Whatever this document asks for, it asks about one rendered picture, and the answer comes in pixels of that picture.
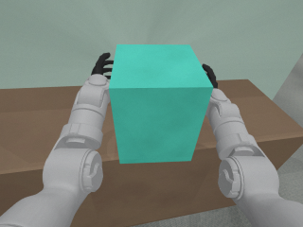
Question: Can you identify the left robot forearm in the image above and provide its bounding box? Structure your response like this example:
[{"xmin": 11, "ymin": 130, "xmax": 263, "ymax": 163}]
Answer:
[{"xmin": 43, "ymin": 74, "xmax": 111, "ymax": 183}]

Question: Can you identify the left robot upper arm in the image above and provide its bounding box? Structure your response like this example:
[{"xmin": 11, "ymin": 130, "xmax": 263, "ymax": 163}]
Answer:
[{"xmin": 0, "ymin": 148, "xmax": 103, "ymax": 227}]

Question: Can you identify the robot left hand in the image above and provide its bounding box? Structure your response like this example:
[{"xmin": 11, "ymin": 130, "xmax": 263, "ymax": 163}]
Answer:
[{"xmin": 91, "ymin": 52, "xmax": 114, "ymax": 79}]

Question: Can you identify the robot right hand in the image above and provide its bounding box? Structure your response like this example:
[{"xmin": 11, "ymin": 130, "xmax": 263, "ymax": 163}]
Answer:
[{"xmin": 202, "ymin": 64, "xmax": 218, "ymax": 89}]

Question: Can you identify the pedestal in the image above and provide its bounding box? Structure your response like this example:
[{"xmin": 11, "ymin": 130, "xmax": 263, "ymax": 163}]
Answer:
[{"xmin": 0, "ymin": 79, "xmax": 303, "ymax": 227}]

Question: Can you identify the right robot forearm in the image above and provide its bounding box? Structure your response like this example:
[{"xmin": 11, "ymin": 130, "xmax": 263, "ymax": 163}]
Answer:
[{"xmin": 205, "ymin": 88, "xmax": 279, "ymax": 190}]

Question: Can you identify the carton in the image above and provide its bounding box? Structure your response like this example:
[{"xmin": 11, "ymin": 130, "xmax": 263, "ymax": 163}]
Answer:
[{"xmin": 109, "ymin": 44, "xmax": 214, "ymax": 164}]

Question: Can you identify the right robot upper arm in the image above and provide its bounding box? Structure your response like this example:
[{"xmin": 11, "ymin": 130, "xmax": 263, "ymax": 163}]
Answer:
[{"xmin": 218, "ymin": 156, "xmax": 303, "ymax": 227}]

